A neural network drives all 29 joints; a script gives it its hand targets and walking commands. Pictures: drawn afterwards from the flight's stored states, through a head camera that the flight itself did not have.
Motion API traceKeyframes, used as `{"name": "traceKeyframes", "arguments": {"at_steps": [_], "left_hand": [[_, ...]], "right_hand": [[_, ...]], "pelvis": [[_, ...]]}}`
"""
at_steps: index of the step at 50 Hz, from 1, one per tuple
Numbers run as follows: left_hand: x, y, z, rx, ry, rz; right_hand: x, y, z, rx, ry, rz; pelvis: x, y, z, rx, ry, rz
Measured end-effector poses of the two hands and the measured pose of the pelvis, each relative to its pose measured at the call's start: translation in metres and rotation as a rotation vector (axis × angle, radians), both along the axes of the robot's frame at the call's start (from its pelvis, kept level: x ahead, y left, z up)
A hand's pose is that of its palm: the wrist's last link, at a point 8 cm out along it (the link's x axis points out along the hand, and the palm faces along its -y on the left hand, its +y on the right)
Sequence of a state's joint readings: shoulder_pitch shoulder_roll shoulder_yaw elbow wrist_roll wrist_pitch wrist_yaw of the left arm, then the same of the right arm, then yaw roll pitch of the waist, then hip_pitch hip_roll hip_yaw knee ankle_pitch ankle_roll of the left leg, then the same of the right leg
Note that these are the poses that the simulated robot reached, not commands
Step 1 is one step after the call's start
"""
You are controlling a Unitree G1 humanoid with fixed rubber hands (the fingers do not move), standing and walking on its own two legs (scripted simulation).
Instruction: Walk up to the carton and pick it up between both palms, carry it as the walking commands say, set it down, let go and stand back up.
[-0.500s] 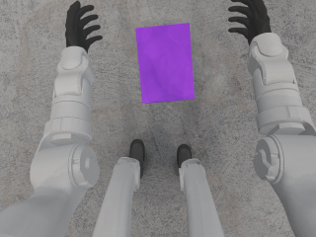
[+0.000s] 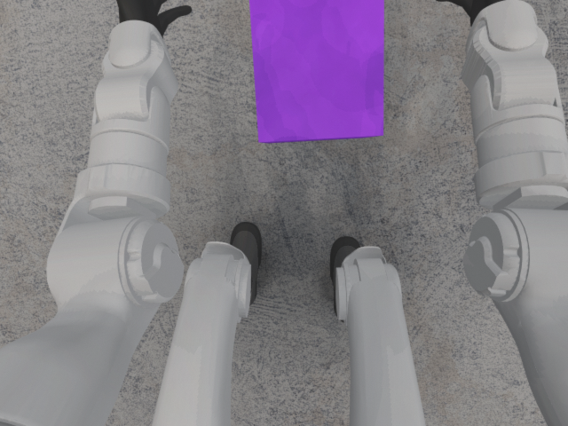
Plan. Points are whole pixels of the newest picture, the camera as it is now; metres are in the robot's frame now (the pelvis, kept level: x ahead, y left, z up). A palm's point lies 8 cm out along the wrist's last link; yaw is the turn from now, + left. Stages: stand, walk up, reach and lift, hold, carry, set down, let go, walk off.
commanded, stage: reach and lift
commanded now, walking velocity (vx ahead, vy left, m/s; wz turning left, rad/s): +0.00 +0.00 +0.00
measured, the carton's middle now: (314, 60) +0.57 -0.05 -0.45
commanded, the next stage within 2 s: none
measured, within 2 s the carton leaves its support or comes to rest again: neither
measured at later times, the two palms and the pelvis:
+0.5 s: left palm (188, 68) +0.53 +0.15 -0.30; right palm (432, 58) +0.54 -0.21 -0.31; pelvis -0.02 +0.00 -0.11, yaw +1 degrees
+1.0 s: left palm (195, 73) +0.54 +0.15 -0.37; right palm (421, 64) +0.54 -0.22 -0.37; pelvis -0.02 +0.00 -0.16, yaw +0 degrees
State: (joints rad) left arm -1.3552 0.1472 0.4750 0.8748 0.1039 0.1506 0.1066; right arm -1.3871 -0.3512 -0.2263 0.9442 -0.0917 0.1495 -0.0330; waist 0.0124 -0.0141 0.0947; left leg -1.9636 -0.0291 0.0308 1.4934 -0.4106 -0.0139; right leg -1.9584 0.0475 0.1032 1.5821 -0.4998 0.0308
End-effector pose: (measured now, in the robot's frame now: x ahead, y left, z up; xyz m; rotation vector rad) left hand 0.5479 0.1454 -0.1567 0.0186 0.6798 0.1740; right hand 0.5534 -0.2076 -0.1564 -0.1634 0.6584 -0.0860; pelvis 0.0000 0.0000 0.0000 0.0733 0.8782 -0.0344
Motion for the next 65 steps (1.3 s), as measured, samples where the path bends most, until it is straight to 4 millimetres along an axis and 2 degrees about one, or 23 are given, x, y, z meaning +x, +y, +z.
{"name": "traceKeyframes", "arguments": {"at_steps": [7,16,22,31,37,40,46,52,60,65], "left_hand": [[0.004,-0.003,-0.039,0.022,0.006,-0.033],[-0.006,0.002,-0.095,0.029,0.039,-0.039],[-0.011,0.0,-0.129,0.025,0.057,-0.056],[-0.016,0.003,-0.179,0.013,0.086,-0.063],[-0.023,0.001,-0.21,0.036,0.14,-0.096],[-0.02,-0.004,-0.215,0.031,0.137,-0.1],[-0.007,0.0,-0.208,0.023,0.092,-0.081],[-0.011,0.008,-0.211,0.035,0.11,-0.08],[-0.009,0.002,-0.21,0.025,0.106,-0.109],[-0.006,-0.009,-0.208,-0.001,0.097,-0.131]], "right_hand": [[-0.001,-0.002,-0.043,-0.012,0.022,-0.006],[-0.004,0.0,-0.097,0.014,0.038,-0.019],[-0.015,0.0,-0.137,0.025,0.078,-0.033],[-0.013,-0.002,-0.181,0.071,0.087,-0.075],[-0.022,-0.007,-0.212,0.107,0.117,-0.088],[-0.023,-0.011,-0.222,0.111,0.118,-0.09],[-0.011,-0.008,-0.215,0.099,0.084,-0.063],[-0.011,-0.009,-0.213,0.1,0.08,-0.063],[-0.012,-0.007,-0.215,0.105,0.089,-0.051],[-0.013,0.007,-0.218,0.135,0.097,-0.022]], "pelvis": [[-0.001,0.001,-0.031,-0.001,0.008,0.008],[-0.006,0.001,-0.07,0.0,-0.013,0.016],[-0.014,0.001,-0.095,-0.003,-0.056,0.02],[-0.023,0.001,-0.129,-0.008,-0.138,0.025],[-0.022,0.002,-0.145,-0.014,-0.182,0.016],[-0.02,0.001,-0.151,-0.013,-0.197,0.013],[-0.017,0.0,-0.159,-0.012,-0.217,0.011],[-0.018,0.0,-0.162,-0.014,-0.226,0.009],[-0.018,0.0,-0.162,-0.014,-0.226,0.008],[-0.018,0.001,-0.162,-0.014,-0.226,0.008]]}}
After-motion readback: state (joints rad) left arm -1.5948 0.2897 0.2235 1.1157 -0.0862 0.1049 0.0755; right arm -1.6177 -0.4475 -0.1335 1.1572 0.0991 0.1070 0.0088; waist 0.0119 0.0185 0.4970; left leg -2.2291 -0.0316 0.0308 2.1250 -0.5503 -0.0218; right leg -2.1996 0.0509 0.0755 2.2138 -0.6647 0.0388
